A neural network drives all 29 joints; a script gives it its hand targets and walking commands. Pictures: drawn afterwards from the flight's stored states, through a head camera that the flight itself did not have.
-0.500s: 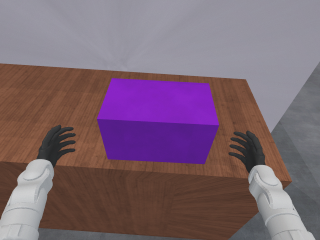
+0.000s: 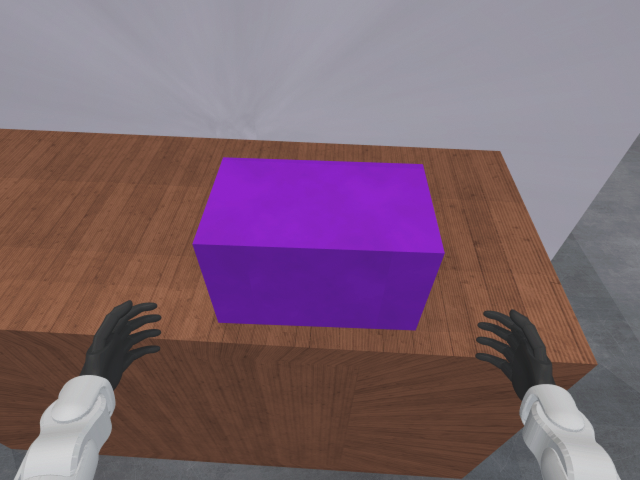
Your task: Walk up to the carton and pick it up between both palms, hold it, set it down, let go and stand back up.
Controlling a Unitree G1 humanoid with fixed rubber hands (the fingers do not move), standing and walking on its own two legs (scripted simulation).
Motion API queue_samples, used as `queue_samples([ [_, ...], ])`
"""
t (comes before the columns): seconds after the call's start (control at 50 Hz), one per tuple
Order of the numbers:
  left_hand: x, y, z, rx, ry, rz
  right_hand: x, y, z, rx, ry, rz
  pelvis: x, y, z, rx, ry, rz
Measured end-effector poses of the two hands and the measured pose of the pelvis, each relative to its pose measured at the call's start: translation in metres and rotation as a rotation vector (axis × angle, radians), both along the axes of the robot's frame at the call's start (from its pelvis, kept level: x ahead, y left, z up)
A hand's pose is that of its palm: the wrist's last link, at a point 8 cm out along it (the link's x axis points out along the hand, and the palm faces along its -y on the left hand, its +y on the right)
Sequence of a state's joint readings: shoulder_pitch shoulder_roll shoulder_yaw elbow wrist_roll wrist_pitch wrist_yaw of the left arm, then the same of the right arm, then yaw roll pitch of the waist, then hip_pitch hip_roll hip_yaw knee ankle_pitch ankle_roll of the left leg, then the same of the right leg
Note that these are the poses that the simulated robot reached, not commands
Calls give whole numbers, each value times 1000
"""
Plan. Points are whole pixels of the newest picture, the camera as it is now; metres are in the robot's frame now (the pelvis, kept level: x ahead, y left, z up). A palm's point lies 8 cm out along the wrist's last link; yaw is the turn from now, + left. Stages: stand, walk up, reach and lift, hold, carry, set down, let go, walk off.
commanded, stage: set down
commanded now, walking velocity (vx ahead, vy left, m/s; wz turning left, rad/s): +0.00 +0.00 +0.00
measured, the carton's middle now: (319, 244) +0.47 +0.02 +0.03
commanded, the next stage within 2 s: let go in 1.16 s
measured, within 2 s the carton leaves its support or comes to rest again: neither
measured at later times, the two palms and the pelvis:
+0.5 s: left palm (107, 434) +0.20 +0.27 -0.02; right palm (516, 431) +0.21 -0.23 -0.03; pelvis +0.01 +0.00 +0.00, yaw +0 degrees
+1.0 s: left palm out of the picture +0.16 +0.22 -0.08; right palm out of the picture +0.15 -0.24 -0.08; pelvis -0.01 -0.02 +0.00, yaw -1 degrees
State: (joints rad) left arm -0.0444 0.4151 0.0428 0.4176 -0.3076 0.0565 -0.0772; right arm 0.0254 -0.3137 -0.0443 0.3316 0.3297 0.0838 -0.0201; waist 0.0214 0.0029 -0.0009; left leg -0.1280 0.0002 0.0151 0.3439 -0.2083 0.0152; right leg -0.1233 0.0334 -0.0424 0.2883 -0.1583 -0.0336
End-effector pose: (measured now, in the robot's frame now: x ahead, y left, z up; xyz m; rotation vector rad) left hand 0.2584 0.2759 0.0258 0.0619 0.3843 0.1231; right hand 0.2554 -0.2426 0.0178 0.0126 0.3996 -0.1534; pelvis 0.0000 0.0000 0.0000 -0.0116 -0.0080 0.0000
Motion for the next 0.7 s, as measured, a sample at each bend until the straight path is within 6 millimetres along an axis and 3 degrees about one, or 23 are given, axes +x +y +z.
queue_samples([
  [0.22, -34, -5, -29, 12, 82, 15, -23, 12, -24, -18, 73, 25, 11, -6, 0, 0, 3, 7],
  [0.5, -62, -8, -45, 37, 172, 17, -49, 16, -45, -44, 126, 32, 6, -2, -1, 0, -28, 5],
  [0.7, -88, -33, -78, 27, 302, 13, -82, 12, -71, -67, 230, 44, -5, -5, -2, 7, -43, -5],
])
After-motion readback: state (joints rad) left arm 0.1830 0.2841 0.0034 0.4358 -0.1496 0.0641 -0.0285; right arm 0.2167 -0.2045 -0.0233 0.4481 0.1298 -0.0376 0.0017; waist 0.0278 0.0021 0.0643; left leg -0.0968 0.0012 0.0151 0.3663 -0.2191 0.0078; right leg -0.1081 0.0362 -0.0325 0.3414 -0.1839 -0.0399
